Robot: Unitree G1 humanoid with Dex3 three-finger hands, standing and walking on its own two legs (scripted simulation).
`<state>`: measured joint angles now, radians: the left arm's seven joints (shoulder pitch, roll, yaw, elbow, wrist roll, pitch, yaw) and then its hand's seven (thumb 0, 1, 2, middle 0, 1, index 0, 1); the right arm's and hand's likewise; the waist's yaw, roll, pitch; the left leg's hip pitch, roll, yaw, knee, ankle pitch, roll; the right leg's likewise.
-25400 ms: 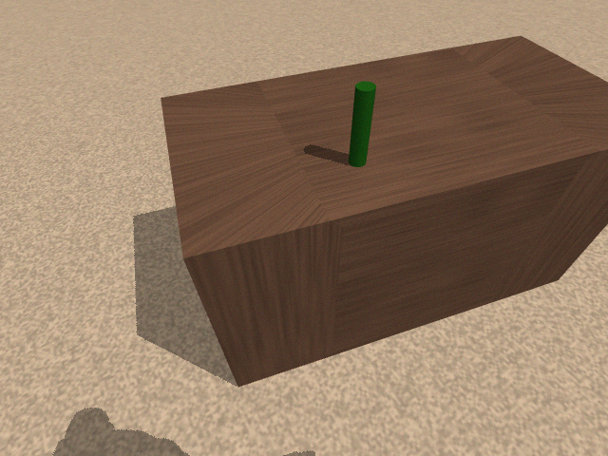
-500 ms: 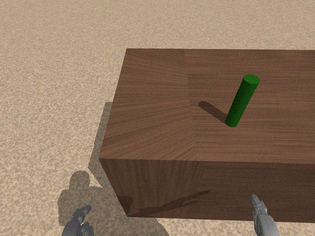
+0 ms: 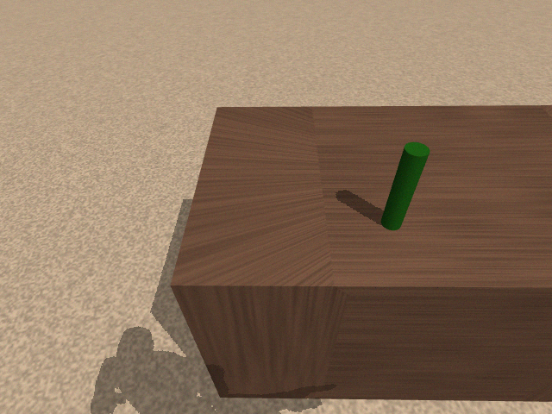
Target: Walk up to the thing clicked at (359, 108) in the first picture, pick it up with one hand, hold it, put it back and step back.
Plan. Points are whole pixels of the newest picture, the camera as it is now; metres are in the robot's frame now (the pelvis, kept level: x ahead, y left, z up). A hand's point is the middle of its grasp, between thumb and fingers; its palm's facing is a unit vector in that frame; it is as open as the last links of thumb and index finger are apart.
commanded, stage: home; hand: right
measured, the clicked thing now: (402, 190) +0.51 -0.22 +0.04
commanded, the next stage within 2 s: stand in 1.48 s
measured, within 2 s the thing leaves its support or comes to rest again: neither
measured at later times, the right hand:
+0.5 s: hand out of the picture +0.02 -0.27 -0.14, palm faces -0.06 +0.93 -0.37, open 17.4 cm
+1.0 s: hand out of the picture +0.08 -0.24 -0.13, palm faces -0.05 +0.93 -0.37, open 17.4 cm
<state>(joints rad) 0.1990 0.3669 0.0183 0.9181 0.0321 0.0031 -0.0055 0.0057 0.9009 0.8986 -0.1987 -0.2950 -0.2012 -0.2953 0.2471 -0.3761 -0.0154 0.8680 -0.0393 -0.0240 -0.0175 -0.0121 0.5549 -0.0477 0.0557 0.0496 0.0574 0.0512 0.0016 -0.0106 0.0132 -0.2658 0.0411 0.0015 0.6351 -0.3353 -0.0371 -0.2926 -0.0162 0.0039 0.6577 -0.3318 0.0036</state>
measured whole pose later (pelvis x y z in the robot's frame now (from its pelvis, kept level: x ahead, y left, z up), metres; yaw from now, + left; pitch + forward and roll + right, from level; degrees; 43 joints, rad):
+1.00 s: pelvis +0.01 +0.01 +0.02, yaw +0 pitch -2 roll +0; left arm 0.11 0.35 -0.01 1.15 0.01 0.00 -0.01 0.00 0.90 0.90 -0.20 -0.30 -0.20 -0.30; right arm 0.12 -0.36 0.02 1.11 -0.02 -0.02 -0.01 -0.01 0.53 -0.06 0.06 0.05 0.06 0.05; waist 0.01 -0.01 0.05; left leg -0.12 0.03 0.01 0.36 -0.20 -0.02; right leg -0.13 -0.03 0.01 0.35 -0.18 0.03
